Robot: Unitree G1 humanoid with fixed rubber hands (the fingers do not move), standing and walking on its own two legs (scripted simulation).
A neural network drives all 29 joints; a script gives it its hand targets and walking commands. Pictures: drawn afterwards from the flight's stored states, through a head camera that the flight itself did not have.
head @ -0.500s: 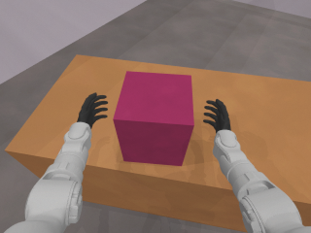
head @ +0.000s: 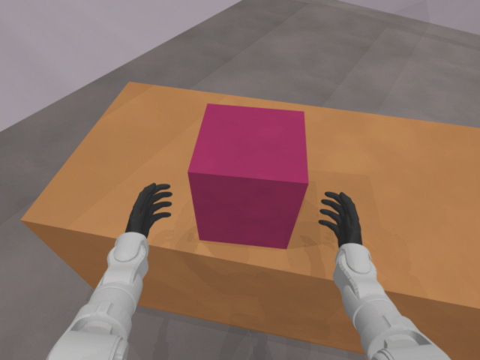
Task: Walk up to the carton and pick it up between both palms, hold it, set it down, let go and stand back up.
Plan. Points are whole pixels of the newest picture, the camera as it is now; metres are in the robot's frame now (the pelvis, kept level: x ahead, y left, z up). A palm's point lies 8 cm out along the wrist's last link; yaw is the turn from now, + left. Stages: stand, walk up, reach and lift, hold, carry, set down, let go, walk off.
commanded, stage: set down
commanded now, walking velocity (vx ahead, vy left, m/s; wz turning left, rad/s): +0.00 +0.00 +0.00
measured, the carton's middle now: (248, 179) +0.48 +0.00 -0.03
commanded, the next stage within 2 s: let go in 1.74 s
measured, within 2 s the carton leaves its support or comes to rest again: neither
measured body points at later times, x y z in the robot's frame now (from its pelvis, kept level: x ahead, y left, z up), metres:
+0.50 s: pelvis +0.01 -0.01 -0.01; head +0.04 +0.01 +0.44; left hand +0.28 +0.23 -0.04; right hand +0.27 -0.19 -0.05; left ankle +0.01 +0.11 -0.74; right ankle +0.04 -0.14 -0.74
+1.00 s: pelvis +0.03 -0.02 +0.00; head +0.03 +0.00 +0.45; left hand +0.25 +0.22 -0.05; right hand +0.25 -0.21 -0.05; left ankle +0.01 +0.11 -0.74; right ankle +0.04 -0.14 -0.74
